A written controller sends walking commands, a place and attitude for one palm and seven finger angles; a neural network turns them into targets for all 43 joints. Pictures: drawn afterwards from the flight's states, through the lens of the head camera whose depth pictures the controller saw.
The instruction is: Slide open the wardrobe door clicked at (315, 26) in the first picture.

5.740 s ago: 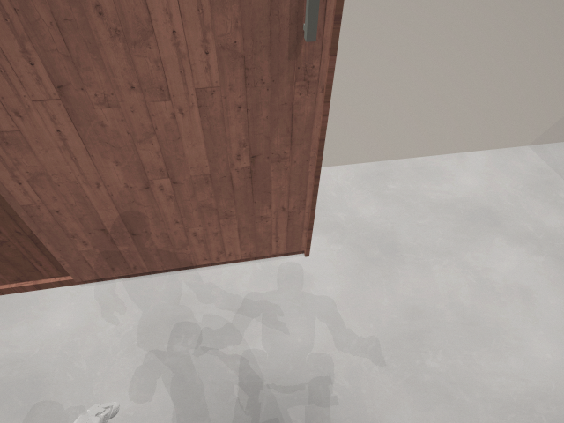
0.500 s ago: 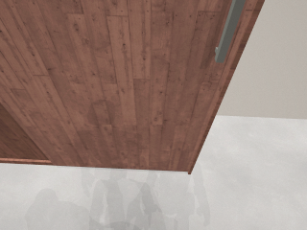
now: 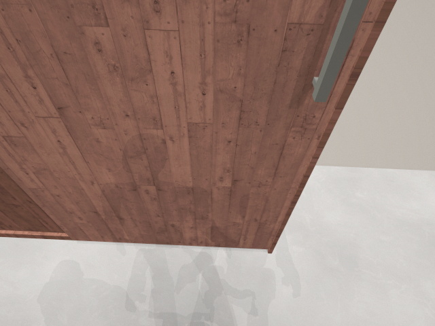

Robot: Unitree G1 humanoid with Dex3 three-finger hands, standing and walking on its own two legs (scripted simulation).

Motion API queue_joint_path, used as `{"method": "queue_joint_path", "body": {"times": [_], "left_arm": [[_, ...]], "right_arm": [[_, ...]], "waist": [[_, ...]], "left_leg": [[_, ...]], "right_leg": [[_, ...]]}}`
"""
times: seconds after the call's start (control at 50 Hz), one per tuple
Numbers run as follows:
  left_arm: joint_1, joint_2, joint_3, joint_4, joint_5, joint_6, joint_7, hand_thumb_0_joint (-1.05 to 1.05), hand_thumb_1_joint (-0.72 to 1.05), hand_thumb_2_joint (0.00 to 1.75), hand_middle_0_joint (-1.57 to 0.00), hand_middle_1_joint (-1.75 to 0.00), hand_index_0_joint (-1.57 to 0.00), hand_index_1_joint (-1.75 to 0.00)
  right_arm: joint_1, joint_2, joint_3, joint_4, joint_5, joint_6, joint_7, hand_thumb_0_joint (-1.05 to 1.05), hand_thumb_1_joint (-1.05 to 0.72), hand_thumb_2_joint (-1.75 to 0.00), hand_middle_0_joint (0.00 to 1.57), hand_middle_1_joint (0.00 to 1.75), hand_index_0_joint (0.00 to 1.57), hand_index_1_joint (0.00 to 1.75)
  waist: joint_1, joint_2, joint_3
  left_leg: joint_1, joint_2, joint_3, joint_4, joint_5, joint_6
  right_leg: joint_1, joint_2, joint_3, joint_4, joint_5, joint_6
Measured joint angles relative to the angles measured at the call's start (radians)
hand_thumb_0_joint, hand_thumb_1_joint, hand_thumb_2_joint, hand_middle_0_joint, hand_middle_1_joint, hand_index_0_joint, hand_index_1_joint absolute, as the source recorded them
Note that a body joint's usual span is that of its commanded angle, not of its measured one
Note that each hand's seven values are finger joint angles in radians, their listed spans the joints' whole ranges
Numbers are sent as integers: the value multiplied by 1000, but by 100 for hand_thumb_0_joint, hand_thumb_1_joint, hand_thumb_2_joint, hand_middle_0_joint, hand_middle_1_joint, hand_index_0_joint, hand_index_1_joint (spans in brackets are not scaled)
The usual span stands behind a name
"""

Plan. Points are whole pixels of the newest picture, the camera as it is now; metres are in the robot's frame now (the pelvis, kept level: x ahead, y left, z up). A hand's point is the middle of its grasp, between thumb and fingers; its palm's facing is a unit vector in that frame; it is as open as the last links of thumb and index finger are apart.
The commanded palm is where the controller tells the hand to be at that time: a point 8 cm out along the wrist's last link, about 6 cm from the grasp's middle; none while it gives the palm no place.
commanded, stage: look again from close up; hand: right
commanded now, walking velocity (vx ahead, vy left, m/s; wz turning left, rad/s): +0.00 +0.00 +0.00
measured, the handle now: (335, 42) +0.52 -0.16 +0.27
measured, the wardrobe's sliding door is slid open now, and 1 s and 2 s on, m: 0.00 0.00 0.00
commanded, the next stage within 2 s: raise the hand with hooked fingers in 0.52 s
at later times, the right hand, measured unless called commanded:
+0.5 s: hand out of the picture +0.06 -0.20 -0.17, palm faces +0.02 +0.97 -0.26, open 7.3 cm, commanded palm none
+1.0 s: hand out of the picture +0.14 -0.20 +0.00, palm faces +0.02 +1.00 +0.00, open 8.3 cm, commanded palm +0.12 -0.26 +0.01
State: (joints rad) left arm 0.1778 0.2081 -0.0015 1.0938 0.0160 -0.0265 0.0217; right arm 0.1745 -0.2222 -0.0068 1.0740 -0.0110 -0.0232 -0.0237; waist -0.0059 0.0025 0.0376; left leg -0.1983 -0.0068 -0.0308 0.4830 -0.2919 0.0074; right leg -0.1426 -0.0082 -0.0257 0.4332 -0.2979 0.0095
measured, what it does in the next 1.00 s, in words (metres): shifts its weight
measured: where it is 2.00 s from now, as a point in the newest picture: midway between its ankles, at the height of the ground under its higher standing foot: outside the picture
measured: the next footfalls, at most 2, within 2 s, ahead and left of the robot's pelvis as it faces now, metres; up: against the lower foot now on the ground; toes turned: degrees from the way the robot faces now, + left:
none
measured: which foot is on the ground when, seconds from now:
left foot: down 0.00-1.00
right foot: down 0.00-1.00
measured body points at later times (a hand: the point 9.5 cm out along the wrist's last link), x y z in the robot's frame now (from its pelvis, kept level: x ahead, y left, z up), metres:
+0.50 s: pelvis +0.01 +0.01 +0.00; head +0.03 +0.01 +0.45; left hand +0.05 +0.25 -0.15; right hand +0.05 -0.25 -0.15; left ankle -0.02 +0.12 -0.74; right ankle -0.04 -0.12 -0.74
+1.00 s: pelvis -0.05 +0.01 -0.05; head -0.04 +0.02 +0.40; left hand +0.18 +0.25 -0.08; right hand +0.13 -0.26 +0.00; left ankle -0.02 +0.11 -0.74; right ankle -0.04 -0.12 -0.74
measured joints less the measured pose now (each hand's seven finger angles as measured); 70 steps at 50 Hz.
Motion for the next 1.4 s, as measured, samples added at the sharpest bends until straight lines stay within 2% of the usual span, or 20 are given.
{"method": "queue_joint_path", "body": {"times": [0.32, 0.64, 0.66, 0.68, 0.7, 0.74, 0.78, 0.82, 0.88, 0.92, 0.94, 0.98, 1.04, 1.12, 1.18, 1.24, 1.32, 1.4], "left_arm": [[-7, 19, -3, 20, 0, 9, 1, 0, 91, 90, -20, -30, -20, -30], [15, -2, -7, 36, -4, 10, 0, 0, 91, 90, -20, -30, -20, -30], [35, -2, -4, -8, -17, 0, 4, 1, 91, 90, -20, -30, -20, -30], [66, -3, -2, -63, -25, -40, 19, 1, 91, 90, -21, -30, -20, -30], [93, -7, 0, -112, -26, -89, 34, 1, 91, 90, -21, -30, -20, -30], [125, -9, 14, -194, -32, -172, 44, 1, 91, 90, -21, -30, -20, -30], [119, -4, 30, -261, -27, -219, 38, 1, 91, 90, -21, -30, -20, -30], [85, 1, 39, -318, -21, -239, 25, 1, 90, 90, -21, -30, -20, -30], [24, 12, 42, -406, -27, -245, 7, 1, 90, 90, -21, -30, -20, -30], [-2, 29, 42, -473, -38, -240, 5, 1, 90, 90, -21, -30, -20, -30], [-8, 39, 42, -506, -45, -236, 9, 1, 90, 90, -21, -30, -20, -30], [-9, 58, 41, -561, -55, -230, 23, 1, 90, 90, -21, -30, -20, -30], [7, 77, 41, -601, -61, -234, 44, 1, 90, 90, -20, -30, -20, -30], [34, 75, 16, -578, -59, -254, 65, 1, 90, 90, -20, -30, -20, -30], [49, 55, -18, -541, -62, -265, 72, 1, 90, 90, -20, -30, -20, -30], [67, 28, -50, -515, -66, -269, 75, 1, 90, 90, -21, -30, -20, -30], [100, 4, -77, -499, -64, -280, 72, 1, 90, 90, -21, -30, -20, -30], [135, 7, -82, -487, -62, -303, 62, 2, 90, 90, -21, -30, -21, -30]], "right_arm": [[-4, -24, -1, 11, 3, 4, 0, 0, -91, -90, 20, 30, 20, 30], [17, 0, 4, 27, 2, -1, -9, 0, -91, -90, 20, 30, 20, 30], [67, 12, -32, -124, 37, 53, -6, 1, -91, -90, 20, 30, 21, 30], [123, 24, -74, -322, 66, 75, -8, 1, -91, -90, 20, 30, 21, 30], [173, 27, -88, -500, 90, 49, -19, 2, -90, -90, 21, 31, 21, 31], [219, 35, -105, -755, 136, -21, -25, 2, -89, -89, 21, 31, 21, 32], [208, 44, -134, -894, 171, -116, 14, 2, -87, -88, 21, 33, 21, 33], [184, 44, -166, -944, 207, -245, 91, 1, -84, -87, 21, 35, 21, 35], [157, 25, -199, -931, 263, -422, 270, 1, -79, -85, 21, 38, 21, 38], [154, 3, -211, -906, 291, -449, 391, 0, -75, -83, 21, 41, 21, 41], [161, -6, -216, -899, 307, -434, 433, 0, -73, -82, 21, 42, 22, 42], [182, -17, -226, -896, 338, -385, 470, 0, -68, -80, 22, 45, 22, 45], [205, -17, -241, -927, 349, -333, 436, 1, -61, -77, 23, 49, 23, 49], [190, -27, -232, -1020, 324, -327, 375, 1, -52, -73, 23, 55, 23, 55], [136, -55, -216, -1054, 312, -304, 381, 1, -45, -71, 23, 59, 24, 60], [74, -93, -215, -1050, 310, -231, 402, 1, -38, -68, 24, 64, 24, 64], [36, -129, -255, -1044, 333, -129, 403, 1, -28, -64, 25, 70, 25, 70], [37, -130, -302, -1083, 357, -83, 388, 1, -19, -60, 25, 76, 26, 76]], "waist": [[-1, 4, 5], [-2, 0, 4], [-3, -3, 6], [-13, -1, 13], [-20, 5, 11], [-5, 4, -12], [10, -11, -50], [18, -16, -94], [18, -6, -138], [9, -1, -146], [3, 1, -148], [-11, 4, -152], [-33, 3, -140], [-51, 1, -113], [-46, -5, -95], [-33, -14, -82], [-12, -27, -76], [-8, -38, -77]], "left_leg": [[38, -7, 9, -32, -2, 7], [44, -12, 18, -53, 12, 7], [35, -13, 18, -45, 12, 7], [26, -12, 16, -27, 7, 8], [13, -5, 16, -2, -3, 8], [-18, 13, 35, 42, -25, 6], [-72, 18, 50, 90, -43, 4], [-158, 18, 48, 164, -61, 5], [-298, 14, 38, 299, -100, 9], [-360, 11, 34, 369, -120, 12], [-380, 10, 34, 394, -127, 12], [-403, 10, 39, 426, -137, 11], [-393, 6, 60, 435, -139, 12], [-343, 3, 92, 408, -127, 13], [-300, 1, 106, 369, -108, 11], [-260, 0, 101, 321, -83, 7], [-215, 0, 80, 257, -52, 0], [-180, 4, 63, 210, -33, -8]], "right_leg": [[34, -8, 8, -30, -2, 8], [23, -15, 12, -20, 6, 10], [10, -17, 9, -2, 0, 8], [12, -15, 6, -2, -6, 7], [10, -8, 5, -2, -6, 6], [-25, 7, 21, 29, -7, 5], [-94, 12, 36, 96, -24, 5], [-181, 11, 34, 177, -50, 7], [-315, 6, 24, 309, -94, 13], [-377, 4, 21, 383, -116, 12], [-398, 3, 22, 410, -124, 15], [-425, 3, 27, 449, -135, 13], [-434, -1, 48, 483, -145, 11], [-410, -4, 81, 491, -143, 10], [-380, -5, 95, 471, -130, 8], [-342, -6, 90, 429, -110, 4], [-288, -6, 69, 362, -83, -3], [-245, -2, 50, 308, -66, -11]]}}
